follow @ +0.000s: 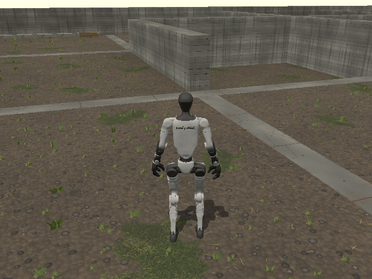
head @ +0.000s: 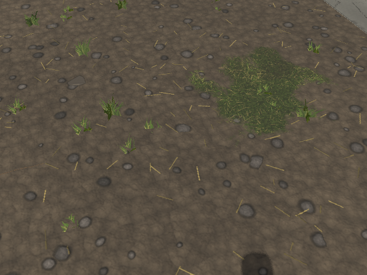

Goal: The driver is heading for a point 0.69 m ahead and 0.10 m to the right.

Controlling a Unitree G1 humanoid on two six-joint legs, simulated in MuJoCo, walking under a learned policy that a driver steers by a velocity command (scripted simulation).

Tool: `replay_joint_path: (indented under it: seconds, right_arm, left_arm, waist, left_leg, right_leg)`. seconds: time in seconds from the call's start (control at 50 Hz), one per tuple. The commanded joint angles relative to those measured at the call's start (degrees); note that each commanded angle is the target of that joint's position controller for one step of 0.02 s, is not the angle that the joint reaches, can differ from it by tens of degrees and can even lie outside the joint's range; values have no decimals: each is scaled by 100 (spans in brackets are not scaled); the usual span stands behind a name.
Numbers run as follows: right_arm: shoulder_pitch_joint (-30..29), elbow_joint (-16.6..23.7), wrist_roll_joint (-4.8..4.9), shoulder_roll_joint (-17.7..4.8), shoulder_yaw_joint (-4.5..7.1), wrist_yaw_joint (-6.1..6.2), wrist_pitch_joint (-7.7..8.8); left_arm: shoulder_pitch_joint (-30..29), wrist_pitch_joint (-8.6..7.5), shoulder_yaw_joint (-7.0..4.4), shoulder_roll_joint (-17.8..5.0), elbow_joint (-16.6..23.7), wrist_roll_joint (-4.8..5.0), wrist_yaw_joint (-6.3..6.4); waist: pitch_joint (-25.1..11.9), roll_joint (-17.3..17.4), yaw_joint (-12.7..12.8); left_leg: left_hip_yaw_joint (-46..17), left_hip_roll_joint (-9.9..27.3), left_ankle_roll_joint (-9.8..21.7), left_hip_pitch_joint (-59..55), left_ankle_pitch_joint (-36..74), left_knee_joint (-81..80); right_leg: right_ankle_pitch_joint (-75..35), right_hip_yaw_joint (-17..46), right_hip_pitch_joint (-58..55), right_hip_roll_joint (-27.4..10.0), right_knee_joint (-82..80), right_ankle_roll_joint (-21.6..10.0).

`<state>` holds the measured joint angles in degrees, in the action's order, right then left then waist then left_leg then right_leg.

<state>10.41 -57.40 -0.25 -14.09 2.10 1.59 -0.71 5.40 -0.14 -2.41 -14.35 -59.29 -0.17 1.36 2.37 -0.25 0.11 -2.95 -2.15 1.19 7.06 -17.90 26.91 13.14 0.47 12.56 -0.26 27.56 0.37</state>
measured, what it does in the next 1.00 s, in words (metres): walks ahead: left foot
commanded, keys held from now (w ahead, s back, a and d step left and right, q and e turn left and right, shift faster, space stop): w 1.00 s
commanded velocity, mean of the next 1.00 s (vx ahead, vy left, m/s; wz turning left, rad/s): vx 0.40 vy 0.00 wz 0.00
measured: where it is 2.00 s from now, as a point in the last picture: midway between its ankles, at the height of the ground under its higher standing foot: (195, 228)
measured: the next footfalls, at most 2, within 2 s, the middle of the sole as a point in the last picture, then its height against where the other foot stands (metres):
left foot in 0.70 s outside the picture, level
right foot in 1.22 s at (226, 220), level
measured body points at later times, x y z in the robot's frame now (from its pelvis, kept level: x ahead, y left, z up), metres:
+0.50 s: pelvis +0.13 -0.04 +0.01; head +0.15 -0.05 +0.46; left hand +0.07 +0.21 -0.13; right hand +0.30 -0.30 -0.11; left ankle +0.26 +0.13 -0.68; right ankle +0.04 -0.12 -0.74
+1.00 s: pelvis +0.41 +0.02 +0.01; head +0.43 +0.02 +0.46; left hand +0.56 +0.29 -0.11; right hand +0.42 -0.25 -0.13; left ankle +0.40 +0.10 -0.74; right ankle +0.56 -0.16 -0.67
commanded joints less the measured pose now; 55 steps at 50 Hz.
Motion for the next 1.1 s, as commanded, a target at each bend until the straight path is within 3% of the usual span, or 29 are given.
replay_joint_path:
  seconds: [0.02, 0.06, 0.12, 0.16, 0.2, 0.22, 0.24, 0.26, 0.28, 0.3, 0.34, 0.36, 0.42, 0.48, 0.58, 0.64, 0.66, 0.68, 0.7, 0.72, 0.74, 0.76, 0.78, 0.8, 0.84, 0.88, 0.98, 1.04, 1.1]
  right_arm:
    - [159, 70, 60, -746, 148, 37, 47]
    - [298, 92, 110, -865, 181, 49, 119]
    - [609, -6, 171, -1153, 284, 25, 332]
    - [426, 69, 183, -1020, 263, -5, 422]
    - [60, 214, 209, -942, 239, -52, 418]
    - [-155, 335, 178, -810, 196, -64, 441]
    - [-285, 537, 152, -463, 106, -63, 505]
    - [-301, 648, 157, -543, 129, -47, 591]
    - [-177, 591, 255, -729, 184, -83, 644]
    - [-44, 502, 302, -676, 178, -132, 674]
    - [-185, 491, 234, -692, 230, -154, 683]
    - [-256, 511, 191, -657, 247, -175, 660]
    - [-643, 674, 132, -404, 205, -210, 581]
    - [-1321, 943, 142, -226, 111, -232, 570]
    - [-1954, 1216, 203, -327, 65, -351, 593]
    - [-1699, 1238, 199, -606, 165, -411, 638]
    - [-1268, 1139, 188, -766, 250, -398, 638]
    - [-345, 854, 194, -970, 384, -360, 620]
    - [726, 583, 160, -1225, 491, -303, 592]
    - [1426, 408, 47, -1704, 595, -289, 559]
    - [1284, 396, 85, -1263, 435, -318, 560]
    - [685, 458, 130, -1006, 342, -322, 600]
    - [155, 583, 109, -812, 274, -330, 638]
    - [-183, 618, 42, -651, 226, -361, 678]
    - [-408, 592, -24, -445, 154, -403, 723]
    - [-242, 480, 11, -550, 167, -378, 742]
    - [339, 311, 22, -856, 216, -164, 711]
    - [709, 210, 82, -927, 221, -116, 677]
    - [1011, 63, 99, -988, 247, -101, 616]
  left_arm:
    - [-71, -20, -126, -652, 129, 50, 40]
    - [-210, -110, -112, -626, 207, 79, 41]
    - [-384, -395, -73, -438, 338, 160, -62]
    - [-178, -538, -97, -499, 297, 189, -157]
    - [588, -585, -159, -540, -25, 210, -198]
    - [1182, -572, -239, -729, -241, 174, -187]
    - [1882, -575, -388, -1248, -412, 161, -189]
    - [2327, -610, -368, -1334, -474, 91, -258]
    - [1927, -669, -223, -931, -379, 58, -268]
    - [1594, -705, -161, -741, -228, 63, -280]
    - [1322, -699, -78, -617, -88, 64, -300]
    - [1376, -657, -28, -511, -95, 39, -290]
    - [1693, -563, -17, -650, -140, 7, -178]
    - [1747, -511, -38, -814, -85, -6, -81]
    - [2129, -479, -86, -818, -192, 92, -50]
    - [1980, -413, -161, -947, -130, 97, -38]
    - [1905, -377, -189, -1013, -94, 83, -36]
    - [1835, -326, -167, -947, -50, 52, -34]
    - [1810, -313, -102, -833, 63, -16, -39]
    - [2512, -411, 103, -72, 148, 2, -107]
    - [2267, -582, 73, -259, 97, 101, -151]
    - [1683, -694, -66, -720, 337, 279, -178]
    - [1329, -746, -87, -803, 437, 316, -152]
    - [1205, -738, -126, -760, 457, 245, -104]
    - [1483, -579, -150, -521, 395, 153, -63]
    - [1423, -461, -141, -379, 463, 119, -44]
    - [317, -470, -175, -461, 903, 34, -57]
    - [-339, -518, -106, -338, 1079, 72, -133]
    - [-710, -523, -54, -341, 1227, 140, -243]
  waist:
    - [-101, 184, -27]
    - [383, 358, -135]
    - [754, 1035, -213]
    - [706, 902, -27]
    - [420, 705, 372]
    - [210, 351, 587]
    - [-50, -1045, 730]
    - [-233, -1642, 817]
    - [34, -864, 510]
    - [168, -601, 335]
    - [285, -352, 211]
    - [234, -434, 200]
    - [226, -435, 277]
    - [392, -405, 392]
    - [634, -466, 441]
    - [301, -533, 94]
    - [-55, -642, -168]
    - [-598, -630, -623]
    - [-1285, -429, -1040]
    - [-2290, 1047, -722]
    - [-2352, 1202, -783]
    - [-1291, 1042, -639]
    - [-727, 578, -449]
    - [-398, 314, -240]
    - [-293, 491, 115]
    - [-149, 459, 183]
    - [120, 278, -54]
    - [175, 262, -286]
    - [234, 275, -414]
  left_leg:
    - [-345, 289, 318, 652, -1068, -632]
    - [-896, 614, 615, 862, -2439, -942]
    - [-2473, 1706, 1247, 461, -2702, -1647]
    - [-2333, 1755, 1233, 334, -1737, -1450]
    - [-1509, 1271, 879, 901, -837, -980]
    - [-949, 874, 636, 1408, 29, -226]
    - [129, 30, 178, 2388, 187, 1584]
    - [58, -226, 2, 3367, -1378, 3086]
    - [-346, 133, 110, 3837, -1310, 3884]
    - [-349, 379, 214, 3901, -783, 4075]
    - [-133, 758, 252, 3869, 55, 3696]
    - [-17, 830, 196, 3609, 289, 3446]
    - [280, 804, -66, 3492, 771, 2679]
    - [441, 656, -164, 3135, 1479, 1420]
    - [450, 515, 21, 2766, 1981, 479]
    - [491, 344, 285, 2216, 1610, 279]
    - [620, 166, 397, 1569, 1455, 324]
    - [727, 9, 559, 420, 1447, 287]
    - [55, 610, 836, -1305, 1285, 473]
    - [-2802, 2161, 1795, -3307, -257, -53]
    - [-4154, 2404, 1849, -3130, -918, -1070]
    - [-3358, 2210, 1540, -2264, -982, -1230]
    - [-2534, 2004, 1370, -1300, -469, -1386]
    - [-1936, 1799, 1263, -481, 126, -1550]
    - [-1227, 1478, 1159, 385, 656, -1836]
    - [-885, 1411, 1261, 758, 863, -2071]
    - [-432, 1318, 1206, 457, 1326, -2256]
    - [-113, 1205, 1063, 293, 1442, -2230]
    - [87, 1439, 1013, -399, 1516, -2080]
  right_leg:
    - [1121, -22, -158, 48, -74, -222]
    - [1990, -13, 572, 114, 216, -294]
    - [1095, -149, 1424, 57, 1258, -328]
    - [1115, -84, 1340, -90, 1047, -478]
    - [609, -219, -118, 45, 37, -534]
    - [381, 236, -1002, -125, -232, -585]
    - [965, 1997, -1944, -1028, -1040, -1085]
    - [923, 3869, -2526, -2002, -1666, -1679]
    - [829, 3680, -2362, -2123, -1554, -1654]
    - [532, 3038, -2159, -1892, -1530, -1468]
    - [-354, 2050, -1850, -1583, -1664, -1177]
    - [-828, 1625, -1674, -1384, -1733, -1076]
    - [-1724, 1046, -1515, -1196, -1912, -1123]
    - [-1752, 654, -1089, -1048, -2108, -1064]
    - [-1777, 454, -1275, -1284, -2189, -1046]
    - [-3351, 332, -1816, -1464, -1560, -898]
    - [-4422, 245, -1870, -1430, -1002, -830]
    - [-4999, 69, -1639, -1204, 37, -693]
    - [-3986, -15, -516, -972, 1526, -540]
    - [-683, -165, 1687, 101, 3904, -131]
    - [1870, 671, 2347, 297, 4824, -235]
    - [1609, 651, 2901, -44, 5144, -356]
    - [1059, 496, 2793, -371, 4929, -418]
    - [643, 397, 2534, -592, 4549, -404]
    - [319, 430, 1847, -842, 4088, -368]
    - [212, 335, 1829, -915, 3708, -264]
    - [-1344, 233, 2570, -903, 1966, 0]
    - [-1981, -18, 2282, -661, 966, 17]
    - [-1931, -41, 2407, -582, 550, -79]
